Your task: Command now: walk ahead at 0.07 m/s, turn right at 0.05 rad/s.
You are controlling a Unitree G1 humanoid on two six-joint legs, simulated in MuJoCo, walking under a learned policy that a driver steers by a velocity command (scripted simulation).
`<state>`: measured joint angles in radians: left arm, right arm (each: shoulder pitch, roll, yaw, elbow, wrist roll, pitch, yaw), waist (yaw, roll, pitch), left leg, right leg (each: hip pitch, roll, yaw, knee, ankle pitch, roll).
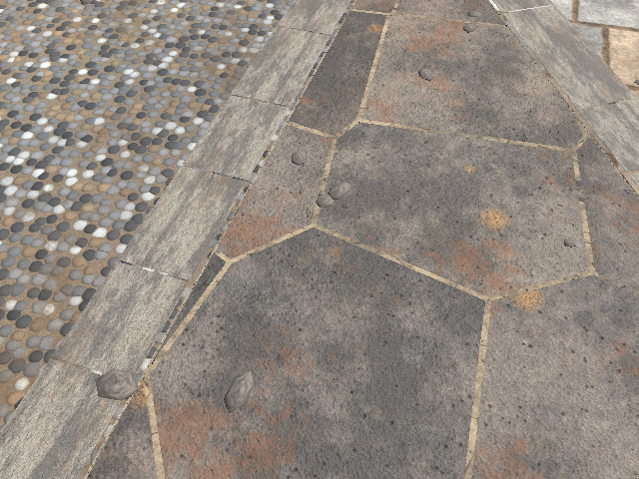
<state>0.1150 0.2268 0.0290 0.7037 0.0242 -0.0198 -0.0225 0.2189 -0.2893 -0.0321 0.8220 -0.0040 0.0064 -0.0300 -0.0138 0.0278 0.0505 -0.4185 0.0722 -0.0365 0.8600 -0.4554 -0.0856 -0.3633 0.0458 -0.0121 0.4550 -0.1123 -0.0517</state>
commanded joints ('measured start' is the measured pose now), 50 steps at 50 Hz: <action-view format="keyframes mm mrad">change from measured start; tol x8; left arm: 1 -67 125 34 -47 1 -10 11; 35 19 118 32 315 -25 37 65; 50 -24 69 23 336 -50 -33 33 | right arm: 1 132 -55 -14 -6 -7 14 -11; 6 30 -152 -30 -50 -25 9 -10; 10 -27 -59 -9 -33 -21 -22 0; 43 42 -43 -3 168 -1 -18 -4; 50 99 -143 -46 171 25 -52 -8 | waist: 1 -30 -160 -170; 5 -31 -92 -65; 8 24 106 18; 20 7 -24 -85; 43 17 -14 -53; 50 -6 150 136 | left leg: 1 203 -5 14 -140 157 8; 5 319 25 -33 -395 323 75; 8 28 30 -65 -503 -54 118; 14 152 4 -27 -427 261 88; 20 197 -11 -10 -408 400 99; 42 210 -37 15 -470 354 100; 45 176 -30 -27 -514 -136 151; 47 163 90 -202 -619 -374 225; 50 162 257 -413 -712 -340 320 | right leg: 1 6 -229 175 -170 67 -174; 5 -105 -140 155 -144 -412 -32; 9 123 -52 51 -9 -187 36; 15 156 -71 62 9 32 25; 25 217 -79 60 15 141 35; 42 215 -76 47 -27 61 46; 43 220 -61 29 -23 -41 45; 46 52 -7 -29 88 -439 25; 50 -108 -79 -1 339 -359 -10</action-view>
